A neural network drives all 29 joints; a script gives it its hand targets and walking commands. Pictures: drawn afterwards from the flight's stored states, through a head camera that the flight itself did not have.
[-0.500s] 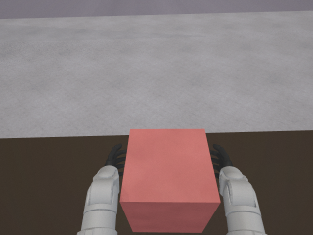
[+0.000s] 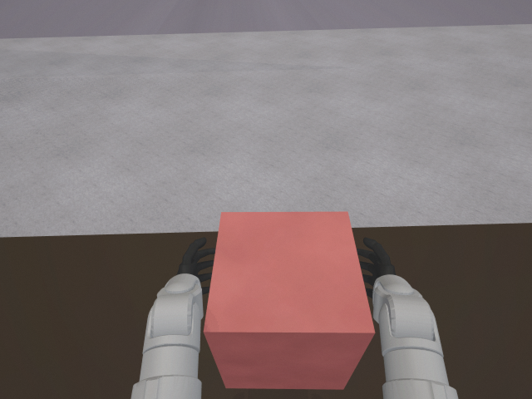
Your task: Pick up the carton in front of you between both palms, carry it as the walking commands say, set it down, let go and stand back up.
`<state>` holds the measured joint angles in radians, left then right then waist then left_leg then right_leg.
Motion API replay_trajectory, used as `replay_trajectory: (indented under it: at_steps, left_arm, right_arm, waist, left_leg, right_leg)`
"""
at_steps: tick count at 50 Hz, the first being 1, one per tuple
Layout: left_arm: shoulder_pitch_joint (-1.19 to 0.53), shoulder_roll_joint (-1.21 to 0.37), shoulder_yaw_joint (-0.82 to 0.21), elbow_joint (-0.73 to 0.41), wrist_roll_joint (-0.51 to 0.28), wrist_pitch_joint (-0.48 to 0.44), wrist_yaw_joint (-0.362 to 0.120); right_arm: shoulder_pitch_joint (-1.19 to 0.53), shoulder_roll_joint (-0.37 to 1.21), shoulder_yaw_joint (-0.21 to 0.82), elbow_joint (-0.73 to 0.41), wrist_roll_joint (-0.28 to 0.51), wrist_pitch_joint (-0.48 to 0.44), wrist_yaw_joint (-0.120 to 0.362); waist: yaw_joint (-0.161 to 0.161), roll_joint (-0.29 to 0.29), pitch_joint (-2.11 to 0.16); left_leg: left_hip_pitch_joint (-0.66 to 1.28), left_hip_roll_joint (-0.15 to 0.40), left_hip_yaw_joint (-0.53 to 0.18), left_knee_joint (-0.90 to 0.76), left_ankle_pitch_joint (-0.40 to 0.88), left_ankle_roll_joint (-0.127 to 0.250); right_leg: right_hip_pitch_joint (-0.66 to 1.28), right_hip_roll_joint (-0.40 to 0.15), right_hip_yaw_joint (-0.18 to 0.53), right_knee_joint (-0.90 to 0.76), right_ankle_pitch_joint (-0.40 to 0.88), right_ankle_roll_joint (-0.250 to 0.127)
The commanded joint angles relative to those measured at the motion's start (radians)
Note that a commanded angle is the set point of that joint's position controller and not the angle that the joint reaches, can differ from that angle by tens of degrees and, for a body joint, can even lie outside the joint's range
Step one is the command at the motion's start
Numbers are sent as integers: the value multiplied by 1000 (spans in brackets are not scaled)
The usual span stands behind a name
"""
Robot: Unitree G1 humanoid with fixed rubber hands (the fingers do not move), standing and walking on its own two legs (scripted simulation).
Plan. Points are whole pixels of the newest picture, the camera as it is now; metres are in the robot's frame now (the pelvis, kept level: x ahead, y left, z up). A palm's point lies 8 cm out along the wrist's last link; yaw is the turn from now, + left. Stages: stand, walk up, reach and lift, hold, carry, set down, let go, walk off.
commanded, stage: hold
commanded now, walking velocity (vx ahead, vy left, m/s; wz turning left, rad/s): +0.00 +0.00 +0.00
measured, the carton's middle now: (284, 303) +0.30 +0.00 -0.02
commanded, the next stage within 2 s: carry in 0.30 s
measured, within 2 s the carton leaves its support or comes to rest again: neither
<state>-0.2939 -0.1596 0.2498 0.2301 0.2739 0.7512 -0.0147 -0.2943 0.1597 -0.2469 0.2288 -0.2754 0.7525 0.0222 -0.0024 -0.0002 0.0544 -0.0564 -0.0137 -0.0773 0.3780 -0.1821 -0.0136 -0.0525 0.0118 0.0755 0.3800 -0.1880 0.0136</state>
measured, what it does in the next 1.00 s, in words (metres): walks ahead: right foot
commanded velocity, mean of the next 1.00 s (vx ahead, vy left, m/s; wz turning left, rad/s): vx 0.37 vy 0.00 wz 0.00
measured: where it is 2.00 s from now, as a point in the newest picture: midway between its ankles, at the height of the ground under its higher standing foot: (274, 273)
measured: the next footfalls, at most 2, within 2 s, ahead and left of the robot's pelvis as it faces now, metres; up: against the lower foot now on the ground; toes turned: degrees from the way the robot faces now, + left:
right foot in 0.84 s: +0.23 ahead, -0.09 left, +0.00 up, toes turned -9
left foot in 1.24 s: +0.61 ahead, +0.10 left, +0.00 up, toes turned +11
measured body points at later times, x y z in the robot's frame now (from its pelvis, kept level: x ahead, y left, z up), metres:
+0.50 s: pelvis +0.04 +0.00 -0.01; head +0.00 +0.00 +0.44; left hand +0.34 +0.15 +0.06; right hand +0.34 -0.15 +0.06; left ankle +0.03 +0.13 -0.74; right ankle +0.02 -0.13 -0.74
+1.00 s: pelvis +0.26 -0.02 +0.00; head +0.26 -0.02 +0.45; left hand +0.53 +0.14 +0.08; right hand +0.54 -0.16 +0.08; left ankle +0.18 +0.10 -0.66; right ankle +0.19 -0.08 -0.74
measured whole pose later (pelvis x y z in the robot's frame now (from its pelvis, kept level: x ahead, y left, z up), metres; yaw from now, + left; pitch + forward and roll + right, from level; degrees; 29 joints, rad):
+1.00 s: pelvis +0.26 -0.02 +0.00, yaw +1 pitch +6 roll +1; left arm -0.14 -0.13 0.09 -0.36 0.11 1.22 0.09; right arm -0.15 0.13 -0.11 -0.37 -0.08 1.22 -0.10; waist 0.01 -0.02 -0.13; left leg -0.47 0.04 0.09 1.05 -0.37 0.01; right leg -0.18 -0.01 -0.18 0.37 -0.30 -0.05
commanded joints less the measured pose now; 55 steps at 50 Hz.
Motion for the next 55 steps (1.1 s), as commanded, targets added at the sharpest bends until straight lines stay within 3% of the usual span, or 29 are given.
replay_trajectory:
  at_steps: [1,14,15,17,18,19,22,26,28,31,32,33,34,35,36,37,38,39,41,42,43,44,45,46,47,48,49,52,55]
  left_arm:
    - [-499,-890,-550,-23,-234,-27,-222]
    - [-428,-879,-568,-77,-245,-21,-214]
    - [-463,-878,-585,-83,-261,-12,-214]
    - [-465,-885,-614,-111,-291,-4,-210]
    - [-483,-884,-630,-133,-303,0,-208]
    - [-499,-886,-650,-160,-314,8,-203]
    - [-490,-871,-713,-227,-361,56,-186]
    - [-472,-813,-775,-310,-420,173,-163]
    - [-454,-787,-788,-336,-446,238,-152]
    - [-405,-791,-814,-395,-497,317,-139]
    - [-406,-800,-821,-426,-513,339,-137]
    - [-402,-817,-831,-457,-531,360,-135]
    - [-405,-829,-838,-493,-546,380,-135]
    - [-397,-837,-844,-515,-559,395,-138]
    - [-433,-850,-859,-558,-571,406,-145]
    - [-449,-868,-862,-586,-583,411,-150]
    - [-439,-875,-856,-603,-591,417,-150]
    - [-393,-880,-856,-623,-593,422,-147]
    - [-328,-867,-861,-652,-569,421,-135]
    - [-305,-872,-853,-651,-560,424,-129]
    - [-255,-859,-834,-650,-539,426,-121]
    - [-261,-846,-818,-643,-517,430,-113]
    - [-271,-842,-818,-657,-518,444,-106]
    - [-271,-836,-818,-666,-520,453,-104]
    - [-283,-834,-822,-670,-525,461,-106]
    - [-296,-839,-833,-670,-535,468,-112]
    - [-300,-841,-842,-666,-549,473,-120]
    - [-287,-838,-856,-645,-581,480,-153]
    - [-285,-836,-858,-622,-592,476,-177]
  right_arm:
    - [-498,884,545,-23,232,-27,215]
    - [-427,878,562,-71,247,-21,208]
    - [-463,880,585,-83,265,-14,206]
    - [-463,883,601,-109,287,-7,200]
    - [-478,887,621,-131,301,-1,197]
    - [-490,890,643,-156,313,8,193]
    - [-479,872,708,-219,359,55,176]
    - [-466,813,777,-312,420,171,153]
    - [-462,797,795,-339,454,236,145]
    - [-413,809,821,-400,510,318,137]
    - [-401,818,826,-423,526,338,136]
    - [-375,828,824,-439,539,355,135]
    - [-345,828,820,-454,544,368,133]
    - [-341,836,821,-472,542,379,130]
    - [-331,842,824,-502,532,388,125]
    - [-360,851,842,-572,540,396,120]
    - [-393,890,860,-618,563,406,119]
    - [-386,904,871,-662,579,413,119]
    - [-383,884,884,-717,596,425,127]
    - [-358,855,881,-726,605,433,131]
    - [-381,821,888,-764,619,444,137]
    - [-418,815,901,-774,636,460,145]
    - [-397,809,897,-730,636,468,150]
    - [-361,808,885,-700,632,471,155]
    - [-329,814,871,-668,622,472,155]
    - [-309,822,861,-646,607,473,154]
    - [-290,829,854,-625,592,473,149]
    - [-233,846,838,-584,535,466,126]
    - [-226,860,831,-583,499,458,110]
  waist:
    - [-1,-1,-224]
    - [1,1,-245]
    - [-2,4,-300]
    - [-1,6,-297]
    - [-3,6,-266]
    - [-3,9,-244]
    - [2,5,-324]
    - [3,-17,-307]
    - [6,-58,-290]
    - [2,-117,-334]
    - [-4,-97,-347]
    - [-11,-29,-364]
    - [-23,110,-399]
    - [-34,292,-387]
    - [-46,343,-308]
    - [-48,221,-249]
    - [-43,143,-258]
    - [-34,128,-291]
    - [4,145,-437]
    - [18,103,-530]
    - [58,-87,-560]
    - [23,-315,-506]
    - [27,-172,-459]
    - [27,-84,-426]
    - [24,-7,-410]
    - [23,-7,-381]
    - [23,-49,-361]
    - [20,-103,-334]
    - [23,-147,-247]
  left_leg:
    - [33,-79,21,-71,36,5]
    - [64,-83,17,-72,146,3]
    - [-48,110,27,21,63,13]
    - [-131,98,-7,-22,-359,22]
    - [-175,95,-17,-29,-491,28]
    - [-203,99,-20,-22,-506,33]
    - [-198,103,-11,31,-338,39]
    - [-284,114,-23,98,-396,55]
    - [-338,105,9,172,-310,53]
    - [-385,43,108,247,-166,29]
    - [-353,36,108,224,-146,29]
    - [-247,51,64,198,-54,46]
    - [-32,109,-52,164,138,90]
    - [193,232,-241,91,456,153]
    - [288,317,-400,38,645,220]
    - [327,350,-436,19,686,257]
    - [339,355,-383,9,644,242]
    - [304,335,-297,20,598,188]
    - [63,213,13,146,693,77]
    - [-139,166,111,279,573,45]
    - [-380,93,181,520,247,2]
    - [-656,-21,183,701,-265,-4]
    - [-721,49,103,821,-310,32]
    - [-745,83,92,838,-298,42]
    - [-754,115,84,784,-238,41]
    - [-746,123,99,699,-186,34]
    - [-729,113,131,627,-159,24]
    - [-684,75,197,477,-84,5]
    - [-582,42,281,269,20,11]
  right_leg:
    - [23,80,-20,-73,43,-7]
    - [56,85,-16,-75,154,-2]
    - [-54,-103,-20,18,65,-12]
    - [-137,-87,8,-26,-354,-23]
    - [-183,-80,14,-32,-482,-24]
    - [-210,-81,18,-22,-492,-28]
    - [-187,-91,10,36,-323,-40]
    - [-225,-131,81,40,-410,-76]
    - [-201,-156,115,56,-318,-99]
    - [-81,-181,118,142,41,-126]
    - [-81,-168,80,212,157,-117]
    - [-157,-135,11,325,246,-89]
    - [-350,-80,-94,484,289,-39]
    - [-635,-24,-191,610,30,10]
    - [-849,14,-217,619,-386,23]
    - [-929,-14,-192,568,-519,16]
    - [-901,-33,-181,464,-506,7]
    - [-780,-36,-181,323,-399,-4]
    - [-211,60,-289,51,-66,-18]
    - [156,47,-286,27,21,-31]
    - [334,-162,53,-98,-217,-81]
    - [429,-424,467,-146,110,-208]
    - [408,-440,424,-93,259,-267]
    - [373,-415,334,-72,386,-257]
    - [353,-394,250,-88,359,-219]
    - [323,-360,178,-115,347,-176]
    - [306,-326,108,-132,373,-150]
    - [265,-281,-17,-152,425,-137]
    - [137,-230,-134,-178,471,-120]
